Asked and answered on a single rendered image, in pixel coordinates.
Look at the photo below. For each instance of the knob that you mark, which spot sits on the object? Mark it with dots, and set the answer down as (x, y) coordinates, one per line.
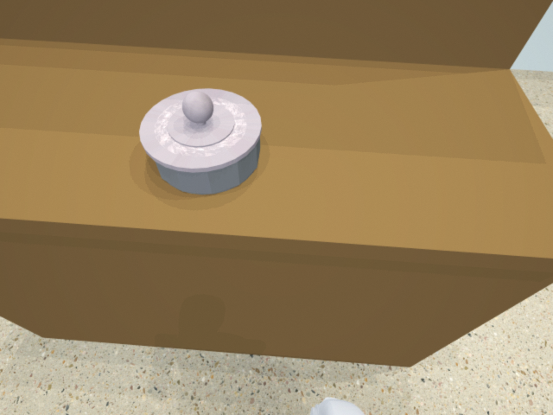
(197, 107)

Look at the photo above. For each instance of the pot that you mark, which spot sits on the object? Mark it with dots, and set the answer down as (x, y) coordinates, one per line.
(215, 181)

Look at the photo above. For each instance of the table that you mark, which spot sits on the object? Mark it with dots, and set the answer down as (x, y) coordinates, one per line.
(403, 194)

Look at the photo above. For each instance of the lid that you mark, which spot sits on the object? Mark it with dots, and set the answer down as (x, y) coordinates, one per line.
(175, 142)

